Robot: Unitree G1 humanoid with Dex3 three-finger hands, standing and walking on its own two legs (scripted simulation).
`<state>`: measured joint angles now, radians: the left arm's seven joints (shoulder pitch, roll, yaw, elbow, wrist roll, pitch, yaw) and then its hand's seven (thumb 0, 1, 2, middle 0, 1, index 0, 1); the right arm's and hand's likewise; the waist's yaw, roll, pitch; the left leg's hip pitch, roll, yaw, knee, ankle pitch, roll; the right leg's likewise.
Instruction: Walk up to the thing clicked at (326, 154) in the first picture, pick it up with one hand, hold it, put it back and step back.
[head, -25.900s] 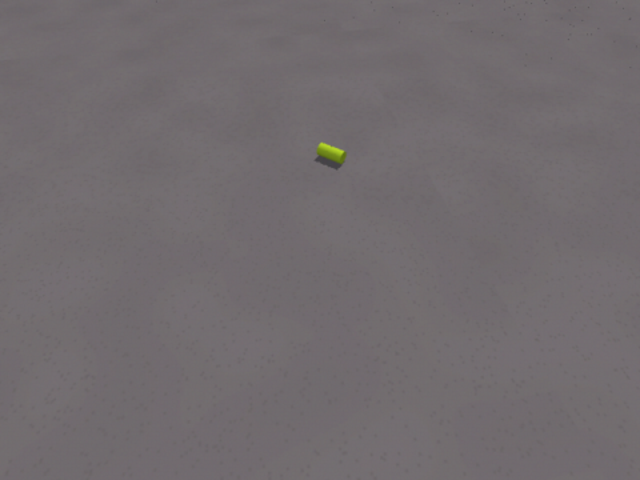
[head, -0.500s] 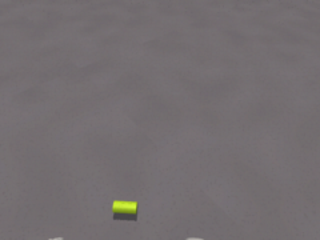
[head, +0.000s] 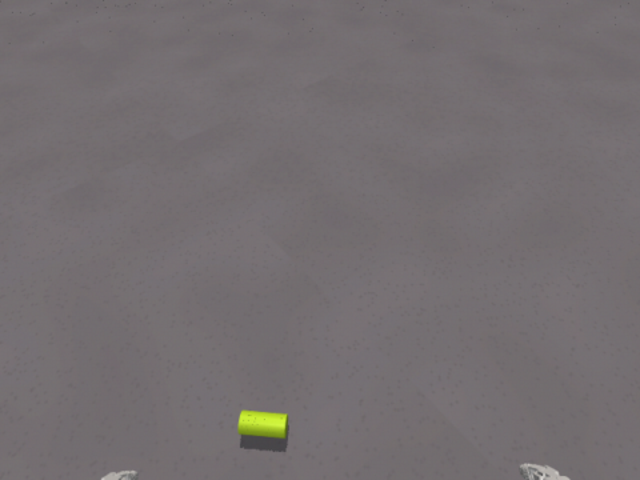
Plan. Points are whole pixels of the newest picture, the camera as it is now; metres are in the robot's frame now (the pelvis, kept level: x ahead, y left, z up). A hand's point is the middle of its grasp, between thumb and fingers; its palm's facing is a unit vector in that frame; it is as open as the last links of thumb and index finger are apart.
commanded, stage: stand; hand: left
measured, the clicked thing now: (263, 424) +0.37 +0.19 -0.75
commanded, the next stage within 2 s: walk up in 0.12 s
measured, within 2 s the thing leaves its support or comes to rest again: neither
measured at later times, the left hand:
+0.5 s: hand out of the picture +0.05 +0.32 -0.18, palm faces -0.03 -0.92 -0.38, open 7.4 cm
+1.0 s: hand out of the picture -0.16 +0.30 -0.16, palm faces -0.08 -0.91 -0.40, open 7.4 cm
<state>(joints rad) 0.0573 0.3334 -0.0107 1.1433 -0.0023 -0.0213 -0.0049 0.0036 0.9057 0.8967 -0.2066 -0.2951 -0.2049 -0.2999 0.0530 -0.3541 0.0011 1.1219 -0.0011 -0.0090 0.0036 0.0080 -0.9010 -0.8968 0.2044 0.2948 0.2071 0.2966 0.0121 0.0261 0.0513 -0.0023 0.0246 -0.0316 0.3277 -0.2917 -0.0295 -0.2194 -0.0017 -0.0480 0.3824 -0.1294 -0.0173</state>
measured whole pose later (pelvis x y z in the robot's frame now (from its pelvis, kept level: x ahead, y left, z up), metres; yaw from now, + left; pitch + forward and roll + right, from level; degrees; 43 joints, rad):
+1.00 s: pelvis -0.26 +0.04 -0.02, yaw -5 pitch -2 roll +2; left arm 0.18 0.35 0.05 0.84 0.03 0.06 0.00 0.01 0.90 0.90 -0.21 -0.30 -0.21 -0.30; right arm 0.09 -0.41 -0.04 0.87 0.01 0.05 -0.03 0.01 -0.90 -0.90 0.21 0.29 0.21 0.30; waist 0.03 0.01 0.17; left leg -0.47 -0.09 -0.09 1.11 -0.51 0.00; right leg -0.29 0.00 0.06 0.66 -0.33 -0.01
